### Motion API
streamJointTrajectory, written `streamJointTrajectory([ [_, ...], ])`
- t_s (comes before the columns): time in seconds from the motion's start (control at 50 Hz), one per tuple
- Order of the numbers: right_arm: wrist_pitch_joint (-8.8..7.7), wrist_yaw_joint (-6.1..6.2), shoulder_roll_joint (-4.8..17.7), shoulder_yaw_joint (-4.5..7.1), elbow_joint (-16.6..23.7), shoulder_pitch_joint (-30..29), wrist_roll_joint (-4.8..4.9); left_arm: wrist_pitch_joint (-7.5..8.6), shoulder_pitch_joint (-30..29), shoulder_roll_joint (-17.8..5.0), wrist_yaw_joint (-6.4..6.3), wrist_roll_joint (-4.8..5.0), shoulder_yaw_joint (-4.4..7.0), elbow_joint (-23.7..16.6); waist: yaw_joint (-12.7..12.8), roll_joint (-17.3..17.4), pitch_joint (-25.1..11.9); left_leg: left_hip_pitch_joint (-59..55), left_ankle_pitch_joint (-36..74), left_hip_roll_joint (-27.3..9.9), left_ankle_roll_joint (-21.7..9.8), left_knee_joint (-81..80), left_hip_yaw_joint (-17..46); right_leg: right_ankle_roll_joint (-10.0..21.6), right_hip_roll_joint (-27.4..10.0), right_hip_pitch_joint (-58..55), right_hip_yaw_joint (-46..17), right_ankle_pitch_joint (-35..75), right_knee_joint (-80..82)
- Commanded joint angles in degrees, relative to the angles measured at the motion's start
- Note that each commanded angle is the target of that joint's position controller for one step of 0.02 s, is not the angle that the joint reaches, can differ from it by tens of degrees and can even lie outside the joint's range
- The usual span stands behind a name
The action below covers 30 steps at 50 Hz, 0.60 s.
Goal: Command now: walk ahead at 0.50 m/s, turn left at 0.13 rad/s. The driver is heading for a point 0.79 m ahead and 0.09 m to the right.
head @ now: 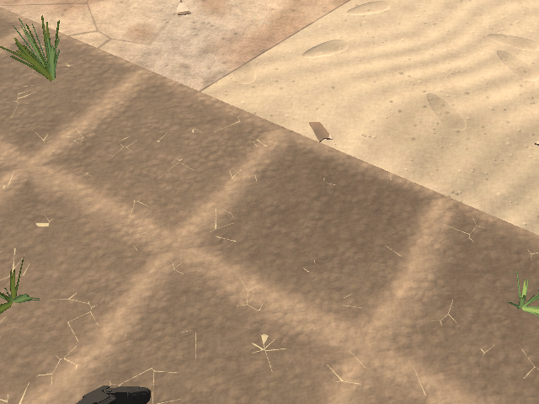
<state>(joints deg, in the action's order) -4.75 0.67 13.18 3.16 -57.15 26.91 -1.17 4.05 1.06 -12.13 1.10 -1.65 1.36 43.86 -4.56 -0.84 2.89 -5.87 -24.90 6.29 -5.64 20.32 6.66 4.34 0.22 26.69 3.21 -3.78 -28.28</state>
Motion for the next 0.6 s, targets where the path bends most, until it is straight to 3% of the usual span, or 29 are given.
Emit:
streamJointTrajectory([
  [0.02, -0.89, -0.38, 2.81, 0.21, 4.45, 4.56, 2.54, 1.19, 26.13, -16.04, -1.69, -2.32, 4.99, 2.80, 10.56, -8.71, -21.07, 26.15, 26.59, -3.81, 0.50, 44.33, -2.88, 10.48, -19.80, -43.85, -28.04, -6.87, 2.62],
  [0.04, -0.67, -0.25, 5.63, 0.87, 3.53, 6.18, 2.06, 0.22, 24.92, -14.47, -0.74, -0.90, 5.05, 3.98, 9.15, -11.26, -21.97, 35.77, -4.11, 0.70, 0.48, 54.07, -2.04, 13.78, -24.54, -44.03, -44.79, -7.91, 10.80],
  [0.06, -0.24, -0.18, 7.01, 1.22, 4.09, 1.68, 0.53, -0.08, 18.60, -10.75, -0.35, 0.36, 4.17, 3.04, 6.70, -4.45, -11.35, 39.53, 0.39, -3.56, 0.12, 56.30, -0.26, 12.44, -22.18, -34.65, -37.89, -14.54, 12.36],
  [0.08, -0.36, -0.64, 6.10, 0.87, 5.19, -2.93, 0.01, 0.13, 14.34, -7.15, -0.11, 0.61, 3.23, 2.45, 6.17, -0.05, -5.47, 39.57, 4.59, -5.87, 0.21, 52.98, -0.63, 11.02, -19.62, -26.71, -30.32, -13.34, 14.43],
  [0.1, -0.14, -1.04, 4.93, 0.72, 5.78, -4.88, -0.07, 0.46, 13.25, -5.70, -0.14, 0.31, 2.71, 2.91, 5.06, -0.12, -2.31, 38.51, 6.49, -7.73, 0.18, 49.58, -1.29, 9.22, -16.72, -21.91, -24.66, -9.54, 16.31],
  [0.12, 0.47, -1.45, 4.50, 0.66, 6.11, -5.08, -0.83, 0.80, 13.61, -4.75, -0.34, 0.47, 2.29, 3.92, 3.82, -1.64, -1.13, 36.66, 7.46, -9.01, 0.61, 46.92, -1.90, 7.81, -14.37, -18.58, -20.48, -5.87, 17.65],
  [0.18, 1.70, -2.36, 2.88, 0.29, 5.71, -4.42, -1.25, 2.07, 17.43, -5.47, -0.29, 1.00, 2.35, 6.36, 2.63, -3.09, -1.71, 35.73, 9.64, -9.98, 1.90, 43.83, -4.25, 7.74, -12.33, -17.30, -14.79, 3.52, 19.41],
  [0.22, 1.98, -2.69, 2.77, 0.12, 7.08, -8.77, -1.25, 2.34, 19.51, -6.48, -0.28, 1.20, 2.57, 7.37, 3.03, -2.77, -0.38, 39.90, 13.15, -11.36, 2.83, 40.72, -5.63, 8.03, -11.87, -18.19, -12.52, 4.64, 21.22],
  [0.32, 1.92, -3.01, 1.65, -0.77, 11.12, -21.41, -0.78, 2.17, 24.61, -6.12, -0.34, 1.43, 2.20, 9.43, 5.78, -2.82, 1.65, 43.25, 22.52, -11.76, 4.59, 25.88, -8.96, 6.56, -9.36, -21.28, -7.50, 11.75, 21.77],
  [0.44, 1.44, -2.77, 1.91, -1.22, 13.95, -29.76, -0.32, 1.84, 28.88, -7.14, -1.14, 0.74, 2.17, 11.52, 7.72, -3.52, 2.29, 40.57, 22.68, -9.32, 2.93, 14.00, -10.45, 6.30, -12.04, -29.33, -6.86, 19.10, 18.50],
  [0.5, 0.83, -2.20, 3.25, -0.56, 13.23, -26.17, -0.45, 1.44, 27.17, -8.23, -1.68, 0.40, 2.41, 11.89, 5.02, -3.99, 0.49, 33.05, 16.55, -6.70, 0.38, 9.99, -11.05, 5.08, -13.15, -32.19, -6.09, 32.23, 11.70],
  [0.52, 0.47, -1.77, 4.10, -0.01, 11.26, -20.31, -0.63, 1.19, 26.46, -8.61, -1.71, 0.43, 2.49, 11.98, 2.50, -3.74, -2.63, 25.81, 16.02, -4.82, -0.77, 7.53, -11.81, 4.34, -12.27, -32.13, -5.15, 37.94, 4.75],
  [0.54, -0.12, -1.20, 5.62, 0.79, 8.16, -11.18, -1.26, 0.97, 25.91, -8.14, -1.66, 0.71, 2.26, 11.81, -1.22, -1.86, -7.84, 13.49, 18.33, -5.04, -2.42, 4.93, -11.31, 3.19, -9.92, -27.85, -3.02, 35.49, -5.84],
  [0.56, -0.57, -0.44, 10.18, 2.01, 6.45, -0.93, -2.72, 1.07, 25.45, -6.15, -1.57, 1.23, 1.53, 9.68, -4.58, 3.63, -15.30, -1.55, 15.38, -17.65, -5.61, 4.79, 2.02, 2.01, -7.03, -16.01, -0.77, 16.36, -22.58],
  [0.58, -0.14, -0.68, 14.89, 3.29, 6.00, 0.42, -2.65, 0.83, 33.20, -0.41, -1.24, 3.37, 0.51, 9.32, -0.70, 16.84, -21.04, -14.29, 13.22, -32.53, -13.30, -1.35, 28.27, 0.00, 3.53, 3.96, 0.83, -26.02, -42.14],
  [0.6, 0.55, -1.15, 11.05, 2.73, 6.68, -3.36, -0.34, 0.26, 28.74, -6.84, -1.67, 1.49, 2.12, 10.18, -0.62, 5.64, -16.06, -8.19, 9.04, -29.62, -11.22, -3.58, 27.37, 0.97, 0.59, 8.34, -6.29, -24.28, -45.47],
])
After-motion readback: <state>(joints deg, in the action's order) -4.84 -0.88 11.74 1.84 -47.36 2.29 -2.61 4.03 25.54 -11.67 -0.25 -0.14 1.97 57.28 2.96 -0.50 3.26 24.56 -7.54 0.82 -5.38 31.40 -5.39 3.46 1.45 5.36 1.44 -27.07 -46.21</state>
